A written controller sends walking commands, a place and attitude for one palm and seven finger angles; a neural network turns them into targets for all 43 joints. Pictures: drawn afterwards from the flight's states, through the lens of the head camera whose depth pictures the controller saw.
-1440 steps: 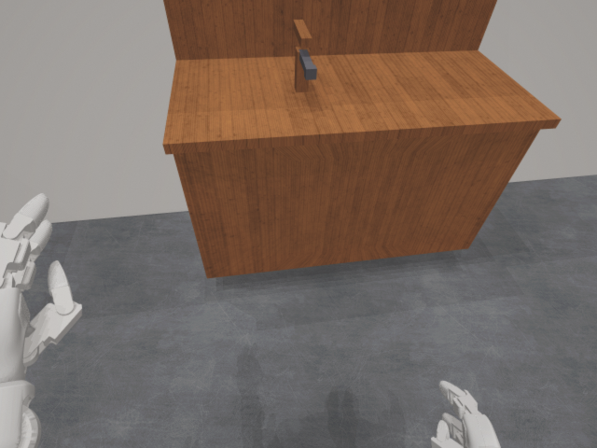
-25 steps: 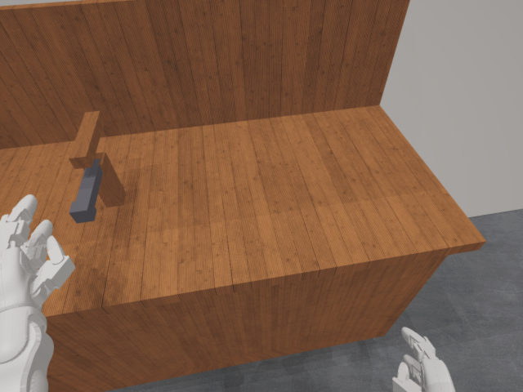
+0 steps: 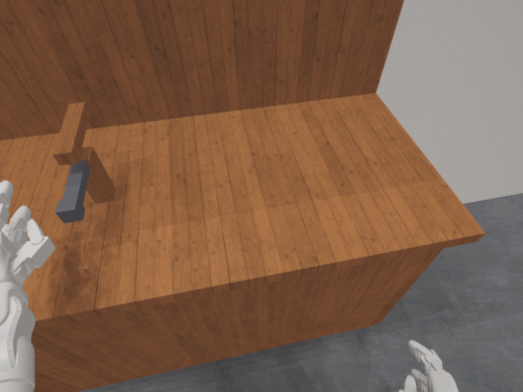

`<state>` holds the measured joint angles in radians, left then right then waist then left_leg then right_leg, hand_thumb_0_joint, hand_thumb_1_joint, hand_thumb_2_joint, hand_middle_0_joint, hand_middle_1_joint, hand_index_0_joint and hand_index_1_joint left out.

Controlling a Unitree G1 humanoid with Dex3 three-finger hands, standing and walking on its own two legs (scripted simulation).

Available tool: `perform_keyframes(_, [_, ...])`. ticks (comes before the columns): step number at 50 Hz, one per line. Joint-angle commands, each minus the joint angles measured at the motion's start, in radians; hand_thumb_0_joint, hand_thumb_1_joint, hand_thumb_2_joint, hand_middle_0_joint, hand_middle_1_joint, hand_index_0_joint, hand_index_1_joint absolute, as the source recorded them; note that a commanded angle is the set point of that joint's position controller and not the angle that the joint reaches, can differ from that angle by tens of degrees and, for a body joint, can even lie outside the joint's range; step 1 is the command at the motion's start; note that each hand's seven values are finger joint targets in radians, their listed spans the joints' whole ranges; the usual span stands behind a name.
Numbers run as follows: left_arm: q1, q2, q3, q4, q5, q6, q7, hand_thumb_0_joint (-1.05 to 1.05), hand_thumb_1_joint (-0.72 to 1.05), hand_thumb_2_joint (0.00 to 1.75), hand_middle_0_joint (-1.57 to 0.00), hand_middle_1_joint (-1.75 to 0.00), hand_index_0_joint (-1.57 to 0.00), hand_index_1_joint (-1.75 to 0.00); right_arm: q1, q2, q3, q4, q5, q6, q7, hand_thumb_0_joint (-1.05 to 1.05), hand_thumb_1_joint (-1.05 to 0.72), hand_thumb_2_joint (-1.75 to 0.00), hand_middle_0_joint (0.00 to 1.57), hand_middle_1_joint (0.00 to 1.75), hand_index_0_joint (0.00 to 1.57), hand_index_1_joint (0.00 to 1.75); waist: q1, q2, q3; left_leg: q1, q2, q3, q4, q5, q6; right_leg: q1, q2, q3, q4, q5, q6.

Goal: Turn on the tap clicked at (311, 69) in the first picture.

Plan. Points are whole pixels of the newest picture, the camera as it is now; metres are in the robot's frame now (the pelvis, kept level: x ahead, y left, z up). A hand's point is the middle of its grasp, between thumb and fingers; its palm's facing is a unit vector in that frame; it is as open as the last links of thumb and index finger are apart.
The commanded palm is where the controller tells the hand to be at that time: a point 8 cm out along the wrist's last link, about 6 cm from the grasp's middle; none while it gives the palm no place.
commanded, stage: reach beside the lever's end, fingers flat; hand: left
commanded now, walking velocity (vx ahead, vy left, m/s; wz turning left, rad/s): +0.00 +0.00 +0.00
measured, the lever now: (70, 210) +0.35 +0.34 +0.08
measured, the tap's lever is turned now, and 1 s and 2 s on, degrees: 0 0 12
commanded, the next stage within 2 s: push the lever round in 0.70 s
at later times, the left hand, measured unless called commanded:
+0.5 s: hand (40, 230) +0.31 +0.37 +0.07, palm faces +0.50 -0.86 -0.11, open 7.8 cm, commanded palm +0.26 +0.40 +0.08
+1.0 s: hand (52, 231) +0.31 +0.35 +0.08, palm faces +0.51 -0.86 -0.09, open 7.8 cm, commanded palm +0.26 +0.38 +0.07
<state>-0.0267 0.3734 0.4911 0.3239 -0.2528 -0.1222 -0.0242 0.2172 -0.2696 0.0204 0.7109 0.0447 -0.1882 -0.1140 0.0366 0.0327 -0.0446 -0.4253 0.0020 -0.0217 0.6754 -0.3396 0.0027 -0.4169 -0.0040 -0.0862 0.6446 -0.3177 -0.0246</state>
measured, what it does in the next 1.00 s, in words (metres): stands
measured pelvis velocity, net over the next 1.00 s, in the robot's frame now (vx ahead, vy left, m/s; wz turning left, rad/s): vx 0.00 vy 0.02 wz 0.00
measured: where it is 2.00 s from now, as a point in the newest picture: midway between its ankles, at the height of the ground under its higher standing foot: outside the picture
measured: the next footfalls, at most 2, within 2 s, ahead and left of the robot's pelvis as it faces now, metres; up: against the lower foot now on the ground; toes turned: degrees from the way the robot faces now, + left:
none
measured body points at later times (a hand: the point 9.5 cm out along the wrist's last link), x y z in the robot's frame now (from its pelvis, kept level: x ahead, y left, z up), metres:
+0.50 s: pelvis +0.01 +0.02 -0.01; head +0.05 +0.02 +0.44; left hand +0.28 +0.41 +0.08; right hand +0.11 -0.26 -0.11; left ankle +0.00 +0.12 -0.72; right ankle +0.01 -0.10 -0.72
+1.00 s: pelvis +0.00 +0.02 -0.01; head +0.04 +0.02 +0.44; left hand +0.28 +0.39 +0.08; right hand +0.15 -0.23 -0.10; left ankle +0.00 +0.12 -0.72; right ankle +0.01 -0.10 -0.72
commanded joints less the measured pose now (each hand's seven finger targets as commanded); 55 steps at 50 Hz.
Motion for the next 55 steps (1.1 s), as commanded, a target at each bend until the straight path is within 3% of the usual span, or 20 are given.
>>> perform_keyframes(1, [-0.312,0.341,0.106,-0.151,0.014,-0.081,-0.013,0.00,0.90,0.90,-0.15,-0.16,-0.15,-0.16,-0.049,-0.138,-0.053,-0.123,0.003,-0.032,-0.020,0.00,-0.90,-0.90,0.20,0.30,0.20,0.30,-0.024,0.045,-0.202,0.044,-0.019,-0.022,-0.080,0.190,0.026,0.087,0.009,0.050,-0.087,0.172,0.005])
perform_keyframes(6, [-0.351,0.407,0.148,-0.067,0.021,-0.118,-0.041,0.00,0.90,0.90,-0.15,-0.15,-0.15,-0.15,-0.015,-0.146,-0.059,-0.114,-0.003,-0.015,-0.016,0.00,-0.90,-0.90,0.20,0.30,0.20,0.30,-0.025,0.068,-0.257,0.039,-0.018,-0.021,-0.054,0.232,0.027,0.093,0.013,0.053,-0.064,0.217,0.003])
perform_keyframes(10, [-0.328,0.459,0.193,0.036,0.016,-0.119,-0.077,0.00,0.90,0.90,-0.15,-0.15,-0.15,-0.15,0.011,-0.156,-0.062,-0.110,0.000,0.004,-0.013,0.00,-0.90,-0.90,0.20,0.30,0.20,0.30,-0.014,0.059,-0.253,0.004,-0.014,-0.022,-0.038,0.259,0.027,0.091,0.018,0.050,-0.049,0.246,0.002])
perform_keyframes(11, [-0.351,0.433,0.167,0.032,0.012,-0.121,-0.084,0.00,0.90,0.90,-0.15,-0.15,-0.15,-0.15,0.017,-0.155,-0.062,-0.120,-0.003,0.007,-0.010,0.00,-0.90,-0.90,0.20,0.30,0.20,0.30,-0.024,0.059,-0.265,0.007,-0.016,-0.018,-0.033,0.269,0.029,0.083,0.016,0.050,-0.043,0.259,0.005])
perform_keyframes(15, [-0.344,0.500,0.231,0.081,0.014,-0.138,-0.100,0.00,0.90,0.90,-0.15,-0.15,-0.15,-0.15,0.044,-0.164,-0.069,-0.114,-0.006,0.023,-0.005,0.00,-0.90,-0.90,0.20,0.30,0.20,0.30,-0.015,0.056,-0.272,-0.010,-0.011,-0.022,-0.015,0.303,0.028,0.076,0.022,0.049,-0.029,0.282,0.004])
perform_keyframes(18, [-0.307,0.426,0.169,-0.003,0.006,-0.164,-0.114,0.00,0.90,0.90,-0.15,-0.15,-0.15,-0.15,0.048,-0.159,-0.075,-0.136,-0.007,0.022,0.007,0.00,-0.90,-0.90,0.20,0.30,0.20,0.30,-0.017,0.106,-0.315,0.044,-0.007,-0.024,-0.014,0.352,0.023,0.065,0.026,0.045,-0.023,0.290,0.000])
perform_keyframes(22, [-0.267,0.379,0.152,-0.054,-0.009,-0.175,-0.104,0.00,0.90,0.90,-0.15,-0.15,-0.15,-0.15,0.048,-0.157,-0.080,-0.133,-0.006,0.019,0.007,0.00,-0.90,-0.90,0.20,0.30,0.20,0.30,-0.018,0.088,-0.296,0.063,0.004,-0.043,-0.026,0.366,0.012,0.039,0.030,0.031,-0.023,0.256,0.000])
perform_keyframes(25, [-0.247,0.392,0.176,-0.059,-0.005,-0.166,-0.080,0.00,0.90,0.90,-0.15,-0.15,-0.15,-0.15,0.036,-0.157,-0.080,-0.123,-0.004,0.017,0.002,0.00,-0.90,-0.90,0.20,0.30,0.20,0.30,-0.012,0.097,-0.254,0.051,0.002,-0.048,-0.036,0.332,0.008,0.027,0.028,0.031,-0.031,0.222,-0.001])
perform_keyframes(26, [-0.258,0.392,0.173,-0.094,0.000,-0.168,-0.070,0.00,0.90,0.90,-0.15,-0.15,-0.15,-0.15,0.038,-0.155,-0.081,-0.128,-0.008,0.016,0.003,0.00,-0.90,-0.90,0.20,0.30,0.20,0.30,-0.015,0.100,-0.276,0.061,0.004,-0.052,-0.044,0.333,0.002,0.029,0.027,0.027,-0.027,0.214,-0.002])
perform_keyframes(27, [-0.252,0.358,0.142,-0.101,0.001,-0.163,-0.066,0.00,0.90,0.90,-0.15,-0.15,-0.15,-0.15,0.032,-0.152,-0.078,-0.133,-0.008,0.014,0.003,0.00,-0.90,-0.90,0.20,0.30,0.20,0.30,-0.016,0.099,-0.267,0.060,0.003,-0.054,-0.048,0.322,0.000,0.024,0.028,0.025,-0.026,0.198,-0.002])
perform_keyframes(30, [-0.302,0.388,0.157,-0.122,0.018,-0.167,-0.038,0.00,0.90,0.90,-0.15,-0.15,-0.15,-0.15,0.019,-0.149,-0.073,-0.122,-0.010,0.014,-0.006,0.00,-0.90,-0.90,0.20,0.30,0.20,0.30,-0.023,0.097,-0.234,0.058,0.007,-0.066,-0.056,0.288,-0.006,0.006,0.029,0.025,-0.031,0.165,-0.004])
perform_keyframes(34, [-0.308,0.337,0.107,-0.126,0.018,-0.163,-0.039,0.00,0.90,0.90,-0.15,-0.15,-0.15,-0.15,0.009,-0.143,-0.069,-0.126,-0.013,0.009,-0.007,0.00,-0.90,-0.90,0.20,0.30,0.20,0.30,-0.029,0.114,-0.249,0.075,0.005,-0.065,-0.058,0.273,-0.013,0.000,0.029,0.024,-0.029,0.154,-0.006])
perform_keyframes(35, [-0.316,0.357,0.118,-0.126,0.027,-0.161,-0.033,0.00,0.90,0.90,-0.15,-0.15,-0.15,-0.15,0.004,-0.143,-0.065,-0.123,-0.008,0.011,-0.009,0.00,-0.90,-0.90,0.20,0.30,0.20,0.30,-0.026,0.124,-0.238,0.069,0.008,-0.071,-0.062,0.262,-0.015,0.002,0.028,0.026,-0.032,0.144,-0.008])
perform_keyframes(37, [-0.314,0.333,0.103,-0.093,0.022,-0.144,-0.034,0.00,0.90,0.90,-0.15,-0.15,-0.15,-0.15,0.006,-0.143,-0.065,-0.126,-0.010,0.011,-0.010,0.00,-0.90,-0.90,0.20,0.30,0.20,0.30,-0.030,0.078,-0.240,0.062,0.006,-0.070,-0.062,0.258,-0.014,0.002,0.029,0.021,-0.031,0.151,-0.006])
perform_keyframes(42, [-0.338,0.328,0.092,-0.073,0.019,-0.123,-0.038,0.00,0.90,0.90,-0.15,-0.15,-0.15,-0.15,0.002,-0.143,-0.060,-0.136,-0.004,0.018,-0.009,0.00,-0.90,-0.90,0.20,0.30,0.20,0.30,-0.029,0.055,-0.240,0.042,0.002,-0.063,-0.057,0.246,-0.010,0.008,0.028,0.022,-0.033,0.158,-0.004])
perform_keyframes(44, [-0.348,0.300,0.060,-0.103,0.022,-0.125,-0.035,0.00,0.90,0.90,-0.15,-0.15,-0.15,-0.15,-0.002,-0.141,-0.059,-0.145,-0.006,0.015,-0.007,0.00,-0.90,-0.90,0.20,0.30,0.20,0.30,-0.033,0.086,-0.256,0.062,0.000,-0.061,-0.053,0.253,-0.010,0.005,0.027,0.024,-0.032,0.159,-0.004])
perform_keyframes(49, [-0.333,0.307,0.076,-0.120,0.027,-0.138,-0.011,0.00,0.90,0.90,-0.15,-0.15,-0.15,-0.15,0.000,-0.140,-0.062,-0.141,-0.010,0.018,-0.002,0.00,-0.90,-0.90,0.20,0.30,0.20,0.30,-0.026,0.075,-0.271,0.059,-0.001,-0.054,-0.043,0.286,-0.010,0.031,0.027,0.029,-0.029,0.199,-0.005])
perform_keyframes(50, [-0.294,0.330,0.108,-0.106,0.032,-0.136,-0.001,0.00,0.90,0.90,-0.15,-0.15,-0.15,-0.15,0.001,-0.138,-0.064,-0.137,-0.009,0.023,-0.002,0.00,-0.90,-0.90,0.20,0.30,0.20,0.30,-0.012,0.070,-0.268,0.051,0.000,-0.052,-0.043,0.294,-0.006,0.048,0.027,0.031,-0.030,0.209,-0.005])
perform_keyframes(53, [-0.326,0.304,0.077,-0.116,0.027,-0.133,-0.002,0.00,0.90,0.90,-0.15,-0.15,-0.15,-0.15,-0.005,-0.137,-0.061,-0.142,-0.007,0.027,-0.001,0.00,-0.90,-0.90,0.20,0.30,0.20,0.30,-0.028,0.062,-0.261,0.035,-0.005,-0.042,-0.045,0.262,0.002,0.048,0.025,0.035,-0.035,0.206,-0.002])
perform_keyframes(55, [-0.310,0.335,0.110,-0.115,0.031,-0.135,0.007,0.00,0.90,0.90,-0.15,-0.15,-0.15,-0.15,-0.007,-0.137,-0.063,-0.135,-0.008,0.030,-0.003,0.00,-0.90,-0.90,0.20,0.30,0.20,0.30,-0.019,0.064,-0.256,0.032,-0.004,-0.040,-0.043,0.265,0.008,0.061,0.025,0.039,-0.039,0.215,-0.002])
